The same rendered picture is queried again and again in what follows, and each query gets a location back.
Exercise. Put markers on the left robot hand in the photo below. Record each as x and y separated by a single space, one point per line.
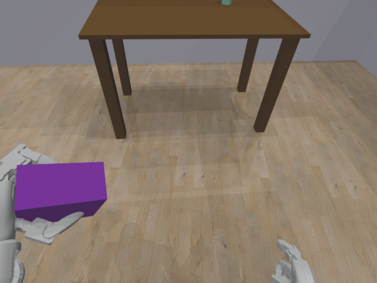
39 230

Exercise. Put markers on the table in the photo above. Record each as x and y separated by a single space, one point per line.
119 20

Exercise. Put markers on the right robot hand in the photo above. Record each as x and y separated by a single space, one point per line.
298 272

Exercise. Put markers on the left robot forearm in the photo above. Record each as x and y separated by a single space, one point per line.
11 267

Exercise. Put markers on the sponge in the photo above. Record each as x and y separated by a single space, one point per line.
54 191

